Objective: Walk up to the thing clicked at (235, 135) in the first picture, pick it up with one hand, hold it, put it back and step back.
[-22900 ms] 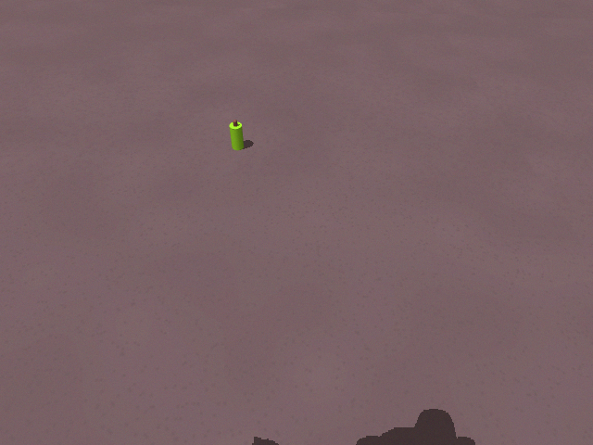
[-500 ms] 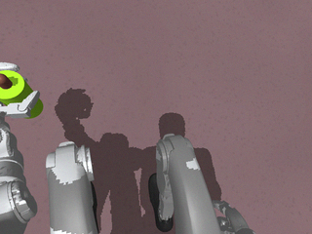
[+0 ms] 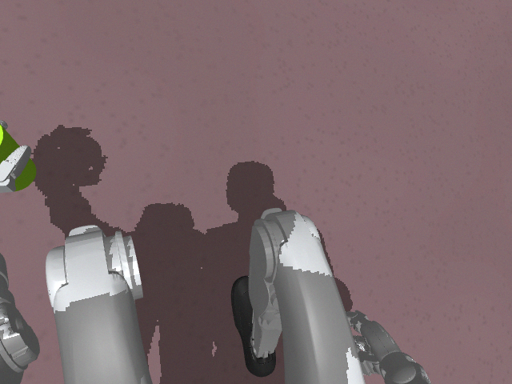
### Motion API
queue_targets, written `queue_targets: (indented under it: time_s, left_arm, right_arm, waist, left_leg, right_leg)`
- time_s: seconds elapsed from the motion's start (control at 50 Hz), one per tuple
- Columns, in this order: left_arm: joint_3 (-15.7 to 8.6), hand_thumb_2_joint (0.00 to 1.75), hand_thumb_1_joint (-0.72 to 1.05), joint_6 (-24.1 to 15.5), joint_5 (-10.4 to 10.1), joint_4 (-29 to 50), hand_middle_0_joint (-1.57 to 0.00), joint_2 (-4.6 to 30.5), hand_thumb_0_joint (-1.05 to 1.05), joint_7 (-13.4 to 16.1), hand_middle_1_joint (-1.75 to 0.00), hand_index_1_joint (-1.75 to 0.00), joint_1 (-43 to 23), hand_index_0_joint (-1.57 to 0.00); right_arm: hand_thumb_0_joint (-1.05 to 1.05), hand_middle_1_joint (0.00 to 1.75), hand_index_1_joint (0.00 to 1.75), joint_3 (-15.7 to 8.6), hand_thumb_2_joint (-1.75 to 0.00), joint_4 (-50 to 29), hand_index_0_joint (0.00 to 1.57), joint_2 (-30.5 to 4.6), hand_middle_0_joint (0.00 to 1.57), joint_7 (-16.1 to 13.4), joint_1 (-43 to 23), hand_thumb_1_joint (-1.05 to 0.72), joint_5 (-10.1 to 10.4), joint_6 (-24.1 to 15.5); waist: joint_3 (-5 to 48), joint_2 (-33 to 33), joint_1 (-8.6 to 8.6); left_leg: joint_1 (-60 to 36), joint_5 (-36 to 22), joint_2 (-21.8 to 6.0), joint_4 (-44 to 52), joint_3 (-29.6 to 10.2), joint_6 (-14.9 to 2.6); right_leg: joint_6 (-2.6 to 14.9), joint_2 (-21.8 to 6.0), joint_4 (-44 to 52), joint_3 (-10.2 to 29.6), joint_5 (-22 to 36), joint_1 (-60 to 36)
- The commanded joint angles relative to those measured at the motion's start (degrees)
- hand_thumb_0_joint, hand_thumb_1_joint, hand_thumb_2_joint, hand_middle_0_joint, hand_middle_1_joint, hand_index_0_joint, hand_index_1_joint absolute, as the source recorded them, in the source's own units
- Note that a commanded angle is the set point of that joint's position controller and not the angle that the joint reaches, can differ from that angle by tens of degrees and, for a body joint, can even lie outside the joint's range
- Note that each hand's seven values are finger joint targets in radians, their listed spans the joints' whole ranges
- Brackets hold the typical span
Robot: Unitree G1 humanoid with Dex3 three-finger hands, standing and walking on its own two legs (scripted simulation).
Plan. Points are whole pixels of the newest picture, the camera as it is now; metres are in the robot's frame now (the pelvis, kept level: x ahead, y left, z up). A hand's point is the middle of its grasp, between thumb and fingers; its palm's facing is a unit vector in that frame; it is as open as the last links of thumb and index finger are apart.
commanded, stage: lower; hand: left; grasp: from the side
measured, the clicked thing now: out of the picture +0.43 +0.31 -0.12
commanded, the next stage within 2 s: loosen in 0.64 s
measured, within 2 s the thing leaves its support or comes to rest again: rests again in 1.32 s
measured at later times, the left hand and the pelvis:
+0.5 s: hand (10, 158) +0.44 +0.30 -0.18, palm faces +0.37 -0.93 -0.02, open 8.9 cm; pelvis -0.01 +0.01 -0.02, yaw -4 degrees
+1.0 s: hand (15, 155) +0.45 +0.30 -0.20, palm faces +0.38 -0.92 -0.01, open 9.1 cm; pelvis -0.01 +0.01 -0.02, yaw -6 degrees
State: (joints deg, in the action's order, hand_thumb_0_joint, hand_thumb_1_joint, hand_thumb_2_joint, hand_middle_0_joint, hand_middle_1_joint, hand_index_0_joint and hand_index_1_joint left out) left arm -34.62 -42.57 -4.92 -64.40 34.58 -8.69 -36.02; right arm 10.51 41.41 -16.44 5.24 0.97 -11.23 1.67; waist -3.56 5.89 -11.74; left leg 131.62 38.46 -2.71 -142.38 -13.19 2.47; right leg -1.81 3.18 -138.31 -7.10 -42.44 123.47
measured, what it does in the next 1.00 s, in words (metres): stands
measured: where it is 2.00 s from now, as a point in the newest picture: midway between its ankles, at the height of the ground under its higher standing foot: (194, 354)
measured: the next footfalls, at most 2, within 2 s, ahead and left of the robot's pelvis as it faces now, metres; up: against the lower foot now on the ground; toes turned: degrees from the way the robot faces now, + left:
none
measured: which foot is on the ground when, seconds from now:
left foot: down 0.00-1.00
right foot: down 0.00-1.00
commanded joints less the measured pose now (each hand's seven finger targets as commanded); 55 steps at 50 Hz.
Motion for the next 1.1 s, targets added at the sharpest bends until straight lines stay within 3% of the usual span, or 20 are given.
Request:
queue_targets:
  time_s: [0.0, 0.02, 0.14, 0.24, 0.3, 0.4, 0.48, 0.5, 0.58, 0.64, 0.72, 0.74, 0.78, 0.8, 0.9, 0.98, 1.02, 1.08]
  left_arm:
    - [-1.32, 1.22, 0.28, -8.89, -2.31, 17.67, -1.24, 18.97, 0.00, 0.00, -1.34, -1.34, -22.39, -1.25]
    - [-1.52, 1.20, 0.22, -8.82, -2.41, 16.29, -1.24, 19.04, 0.00, -0.02, -1.36, -1.36, -21.14, -1.26]
    - [-2.78, 1.20, 0.23, -10.74, -2.69, 5.48, -1.25, 20.13, 0.00, 0.68, -1.37, -1.36, -19.95, -1.27]
    - [-4.83, 1.19, 0.27, -13.44, -1.31, 4.39, -1.25, 26.45, 0.00, 1.06, -1.37, -1.35, -19.98, -1.28]
    - [-5.10, 1.18, 0.29, -14.56, -1.50, 5.77, -1.23, 28.16, 0.00, 0.77, -1.34, -1.33, -19.70, -1.25]
    - [-6.40, 1.15, 0.21, -15.71, -1.72, 7.73, -1.17, 31.06, 0.00, 2.08, -1.30, -1.29, -20.58, -1.19]
    - [-5.72, 1.15, 0.18, -16.31, -1.40, 7.47, -1.19, 31.62, 0.00, 2.79, -1.31, -1.31, -20.02, -1.21]
    - [-4.87, 1.15, 0.19, -16.44, -1.08, 6.00, -1.18, 31.07, 0.00, 2.95, -1.31, -1.30, -20.73, -1.20]
    - [-3.55, 1.18, 0.20, -16.98, -1.59, 1.94, -1.20, 29.27, 0.00, 2.85, -1.34, -1.32, -19.68, -1.22]
    - [-3.11, 1.16, 0.17, -17.64, -1.59, -0.84, -1.20, 30.67, 0.00, 3.06, -1.33, -1.32, -21.05, -1.23]
    - [-2.82, 1.20, 0.20, -18.47, -0.95, -4.38, -1.22, 31.21, 0.00, 3.52, -1.36, -1.34, -19.43, -1.24]
    - [-3.56, 1.13, 0.23, -18.65, -1.03, -4.45, -1.24, 32.40, 0.00, 3.70, -1.33, -1.31, -19.07, -1.28]
    - [-4.14, 0.97, 0.10, -19.27, -1.36, -3.23, -1.14, 33.11, 0.00, 4.08, -1.17, -1.15, -19.49, -1.18]
    - [-4.79, 0.89, 0.09, -19.46, -1.38, -1.68, -1.09, 34.25, 0.00, 4.27, -1.10, -1.07, -19.43, -1.14]
    - [-5.79, 0.63, -0.10, -19.61, -0.75, 2.36, -0.96, 36.04, 0.00, 5.29, -0.91, -0.88, -17.96, -0.99]
    - [-4.38, 0.53, -0.17, -18.65, -0.46, 2.89, -0.89, 34.11, 0.00, 5.86, -0.82, -0.79, -18.04, -0.92]
    - [-2.43, 0.49, -0.20, -17.90, -0.58, -0.10, -0.86, 31.08, 0.00, 5.58, -0.77, -0.74, -18.81, -0.88]
    - [1.12, 0.43, -0.28, -16.02, -0.88, -7.05, -0.67, 27.03, 0.00, 4.45, -0.61, -0.59, -18.50, -0.69]
  right_arm:
    - [0.00, 0.30, 0.30, -3.58, -0.91, -1.12, 0.20, -16.29, 0.20, -0.74, 8.39, -0.93, -0.69, 0.34]
    - [0.00, 0.30, 0.30, -3.34, -0.91, -1.41, 0.20, -16.19, 0.20, -0.74, 7.93, -0.94, -0.83, 0.42]
    - [0.00, 0.30, 0.30, -0.56, -0.91, -2.51, 0.20, -17.89, 0.20, -0.36, 5.63, -0.92, -1.89, 0.51]
    - [0.00, 0.30, 0.30, 1.69, -0.90, -3.69, 0.20, -19.23, 0.20, -0.11, 3.36, -0.92, -3.25, 0.74]
    - [0.00, 0.30, 0.30, 2.84, -0.91, -4.18, 0.20, -20.16, 0.20, -0.25, 2.07, -0.93, -4.22, 0.72]
    - [0.00, 0.30, 0.30, 4.39, -0.91, -4.37, 0.20, -21.13, 0.20, -0.30, 1.16, -0.93, -5.52, 0.61]
    - [0.00, 0.30, 0.30, 5.39, -0.91, -4.75, 0.20, -22.01, 0.20, -0.34, 0.20, -0.94, -6.35, 0.82]
    - [0.00, 0.30, 0.30, 5.58, -0.91, -4.49, 0.20, -22.40, 0.20, -0.32, 0.12, -0.94, -6.44, 0.90]
    - [0.00, 0.30, 0.30, 6.61, -0.91, -5.14, 0.20, -22.67, 0.20, -0.26, -0.93, -0.93, -6.91, 0.68]
    - [0.00, 0.30, 0.30, 7.47, -0.91, -5.41, 0.20, -23.14, 0.20, -0.25, -1.69, -0.92, -7.16, 0.64]
    - [0.00, 0.30, 0.30, 8.74, -0.90, -6.15, 0.20, -23.69, 0.20, -0.20, -2.77, -0.91, -7.89, 0.74]
    - [0.00, 0.30, 0.30, 8.97, -0.90, -6.51, 0.20, -23.85, 0.20, -0.22, -3.57, -0.91, -7.88, 0.74]
    - [0.00, 0.30, 0.30, 9.41, -0.90, -6.75, 0.20, -23.98, 0.20, -0.15, -3.72, -0.93, -8.22, 0.84]
    - [0.00, 0.30, 0.30, 9.44, -0.90, -6.96, 0.20, -24.09, 0.20, -0.16, -4.47, -0.93, -8.26, 0.83]
    - [0.00, 0.30, 0.30, 9.33, -0.90, -7.18, 0.20, -24.43, 0.20, -0.12, -5.09, -0.94, -8.76, 1.06]
    - [0.00, 0.30, 0.30, 9.18, -0.90, -7.05, 0.20, -24.11, 0.20, -0.11, -4.82, -0.95, -8.72, 1.20]
    - [0.00, 0.30, 0.30, 9.15, -0.90, -6.81, 0.20, -24.03, 0.20, -0.07, -4.27, -0.94, -8.57, 1.30]
    - [0.00, 0.30, 0.30, 9.00, -0.90, -7.37, 0.20, -24.22, 0.20, -0.09, -4.42, -0.92, -7.78, 1.55]
  waist:
    - [42.59, -26.82, -0.48]
    - [42.04, -25.80, -0.46]
    - [35.29, -21.23, -2.75]
    - [34.77, -24.04, -2.52]
    - [35.90, -28.06, -2.68]
    - [35.06, -31.04, -3.58]
    - [33.63, -33.24, -4.57]
    - [32.05, -33.57, -5.69]
    - [29.51, -29.21, -7.24]
    - [27.71, -26.83, -7.58]
    - [27.29, -26.18, -7.86]
    - [27.04, -26.33, -6.99]
    - [27.63, -26.96, -7.08]
    - [27.69, -28.26, -6.29]
    - [27.98, -33.53, -6.00]
    - [27.09, -33.61, -7.21]
    - [25.72, -31.56, -8.82]
    - [20.87, -25.09, -9.93]
  left_leg:
    - [-33.64, -12.35, -1.20, 13.57, 5.28, -1.52]
    - [-32.36, -12.11, -1.13, 12.84, 5.55, -1.79]
    - [-27.57, -8.67, -1.32, 10.83, 4.31, -1.97]
    - [-29.16, -7.51, -1.78, 10.80, 3.41, -1.48]
    - [-33.46, -11.49, -2.35, 10.43, 2.78, -0.99]
    - [-34.43, -12.48, -2.80, 9.68, 2.07, -0.67]
    - [-36.90, -14.21, -3.26, 9.65, 0.98, -0.21]
    - [-36.34, -14.01, -3.31, 9.84, 0.51, -0.08]
    - [-33.03, -10.63, -3.25, 8.58, 0.26, -0.60]
    - [-29.67, -7.88, -3.02, 7.60, 0.14, -1.02]
    - [-31.40, -9.80, -3.38, 7.70, -1.00, -0.74]
    - [-31.41, -9.91, -3.45, 7.71, -1.04, -0.73]
    - [-31.62, -10.05, -3.44, 7.62, -1.16, -0.74]
    - [-32.05, -10.15, -3.47, 7.95, -1.18, -0.55]
    - [-35.95, -12.06, -4.07, 9.12, -1.57, 0.28]
    - [-35.32, -12.62, -4.15, 9.01, -1.73, 0.26]
    - [-33.35, -11.96, -3.99, 8.43, -1.80, -0.03]
    - [-27.98, -7.50, -3.61, 8.47, -1.94, -0.72]
  right_leg:
    - [3.59, 1.41, 13.24, -3.49, 16.88, -17.44]
    - [3.35, 1.56, 13.67, -3.32, 17.06, -18.29]
    - [2.93, 2.00, 13.08, -5.18, 15.05, -18.73]
    - [2.97, 2.34, 12.19, -6.03, 14.00, -19.01]
    - [3.10, 2.44, 10.83, -6.32, 16.72, -18.78]
    - [3.06, 2.69, 10.39, -6.66, 18.30, -19.99]
    - [3.02, 2.71, 9.83, -7.58, 19.19, -19.13]
    - [3.05, 2.69, 9.36, -8.04, 19.11, -18.58]
    - [2.47, 2.97, 10.42, -8.73, 18.17, -19.80]
    - [2.25, 3.20, 10.79, -9.18, 16.83, -20.23]
    - [2.16, 3.67, 10.15, -10.40, 17.91, -20.95]
    - [2.19, 3.72, 10.10, -10.42, 17.76, -20.64]
    - [2.14, 3.93, 10.07, -10.57, 18.21, -21.96]
    - [2.26, 3.90, 9.83, -10.56, 17.96, -21.33]
    - [2.52, 3.97, 8.74, -10.91, 18.81, -20.68]
    - [2.46, 3.97, 8.90, -10.94, 19.99, -20.54]
    - [2.23, 3.96, 9.23, -11.03, 20.38, -20.67]
    - [2.18, 4.03, 10.34, -11.59, 17.66, -18.20]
